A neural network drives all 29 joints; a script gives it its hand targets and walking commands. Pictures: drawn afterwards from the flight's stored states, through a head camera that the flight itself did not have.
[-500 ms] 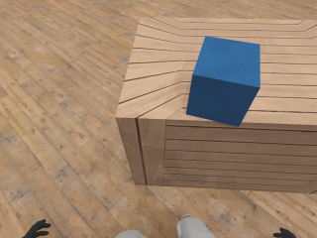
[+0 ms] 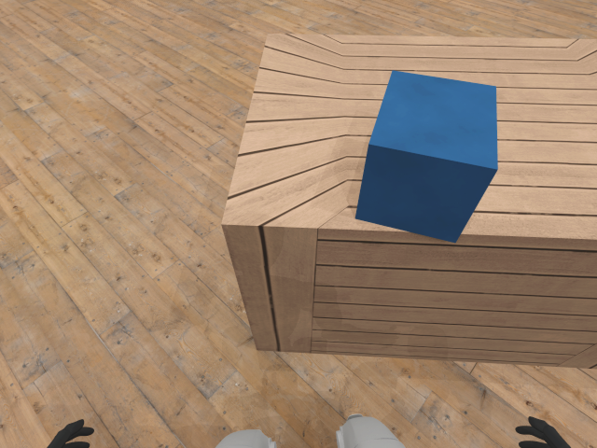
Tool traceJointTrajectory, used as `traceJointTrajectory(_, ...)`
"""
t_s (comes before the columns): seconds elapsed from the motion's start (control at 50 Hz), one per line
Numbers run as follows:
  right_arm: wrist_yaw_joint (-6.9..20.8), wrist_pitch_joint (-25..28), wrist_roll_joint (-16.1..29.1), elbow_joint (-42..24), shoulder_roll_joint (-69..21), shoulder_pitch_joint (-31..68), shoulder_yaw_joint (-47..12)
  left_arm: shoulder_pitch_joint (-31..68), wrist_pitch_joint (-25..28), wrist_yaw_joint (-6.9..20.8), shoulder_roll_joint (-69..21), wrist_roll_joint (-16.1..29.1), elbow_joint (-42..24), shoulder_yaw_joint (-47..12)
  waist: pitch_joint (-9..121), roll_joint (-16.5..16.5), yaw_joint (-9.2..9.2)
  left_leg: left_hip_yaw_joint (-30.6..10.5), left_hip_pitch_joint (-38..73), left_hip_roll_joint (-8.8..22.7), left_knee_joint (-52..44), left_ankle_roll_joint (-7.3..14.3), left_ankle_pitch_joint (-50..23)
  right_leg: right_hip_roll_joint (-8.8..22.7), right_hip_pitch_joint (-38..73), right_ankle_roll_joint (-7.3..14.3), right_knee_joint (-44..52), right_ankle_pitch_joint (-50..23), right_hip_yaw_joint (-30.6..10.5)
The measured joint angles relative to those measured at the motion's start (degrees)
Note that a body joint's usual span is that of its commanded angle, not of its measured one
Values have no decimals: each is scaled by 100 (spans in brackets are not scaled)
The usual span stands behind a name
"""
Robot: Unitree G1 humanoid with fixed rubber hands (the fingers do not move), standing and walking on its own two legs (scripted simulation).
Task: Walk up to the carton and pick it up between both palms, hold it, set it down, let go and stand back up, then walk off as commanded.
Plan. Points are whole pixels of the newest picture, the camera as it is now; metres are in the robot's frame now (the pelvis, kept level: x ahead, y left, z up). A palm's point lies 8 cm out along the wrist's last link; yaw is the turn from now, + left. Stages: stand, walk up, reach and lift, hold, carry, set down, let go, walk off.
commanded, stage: walk up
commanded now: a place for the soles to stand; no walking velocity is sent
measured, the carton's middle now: (423, 154) +0.58 -0.22 +0.03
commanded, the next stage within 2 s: none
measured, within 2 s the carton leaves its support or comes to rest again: neither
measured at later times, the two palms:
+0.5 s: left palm out of the picture +0.09 +0.33 -0.07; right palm out of the picture +0.09 -0.33 -0.08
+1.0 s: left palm out of the picture +0.09 +0.34 -0.08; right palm out of the picture +0.11 -0.32 -0.08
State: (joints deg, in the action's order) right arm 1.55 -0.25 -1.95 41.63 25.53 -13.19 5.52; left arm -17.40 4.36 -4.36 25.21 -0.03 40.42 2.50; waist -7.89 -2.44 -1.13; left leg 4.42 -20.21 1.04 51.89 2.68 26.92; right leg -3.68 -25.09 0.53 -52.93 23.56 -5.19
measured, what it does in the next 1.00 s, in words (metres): steps on the spot: right foot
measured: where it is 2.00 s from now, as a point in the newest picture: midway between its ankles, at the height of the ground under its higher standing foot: outside the picture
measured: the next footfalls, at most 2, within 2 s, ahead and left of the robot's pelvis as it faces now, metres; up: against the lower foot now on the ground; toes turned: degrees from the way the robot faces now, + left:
right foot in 0.22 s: +0.07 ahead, -0.14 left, +0.00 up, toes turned +5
right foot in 1.28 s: +0.10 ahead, -0.13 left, +0.00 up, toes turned +5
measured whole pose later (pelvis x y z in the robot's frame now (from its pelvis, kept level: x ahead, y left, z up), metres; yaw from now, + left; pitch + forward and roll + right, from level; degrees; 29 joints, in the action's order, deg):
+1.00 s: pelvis +0.00 +0.01 +0.00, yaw +0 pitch -4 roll -2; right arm 1.8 0.2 -1.9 41.6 25.4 -11.9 6.2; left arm -18.3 5.0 -5.1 25.1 0.0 40.6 2.5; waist -8.8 -2.7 -1.2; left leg 4.4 -21.2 1.1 53.5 3.7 28.1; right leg -3.3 -24.6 0.3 -57.3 26.0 -5.2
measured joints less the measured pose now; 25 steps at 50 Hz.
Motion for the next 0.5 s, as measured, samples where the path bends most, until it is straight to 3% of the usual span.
traceJointTrajectory(0.12,-1,77,0,-1,-50,-58,-85,30,0,6,3,0,-1,-1,9,166,3,3,-3,51,-59,42,28,3,-145,0,-792,336,-4)
traceJointTrajectory(0.22,-2,19,0,0,-62,-58,-89,26,0,17,7,0,-5,-1,15,291,8,26,-6,50,-35,10,37,19,155,0,282,138,-6)
traceJointTrajectory(0.26,-2,-52,0,2,-56,-16,-56,10,6,8,-3,0,10,-1,6,214,3,15,-1,112,69,-9,62,-31,204,-11,394,-234,27)
traceJointTrajectory(0.4,-1,-161,0,-2,-23,244,-18,-58,19,-34,0,0,9,-1,8,44,1,-19,-25,96,505,-10,628,2,224,-11,316,-210,20)
traceJointTrajectory(0.5,8,12,0,0,-29,86,4,69,13,-1,-3,0,11,0,-33,17,-1,-3,2,38,129,-3,12,20,55,-11,-56,13,8)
